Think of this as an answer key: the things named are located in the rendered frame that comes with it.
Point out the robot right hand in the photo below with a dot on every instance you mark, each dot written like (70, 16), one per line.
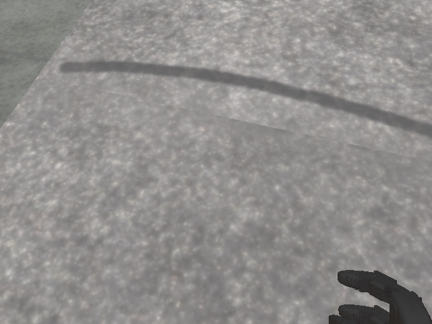
(405, 307)

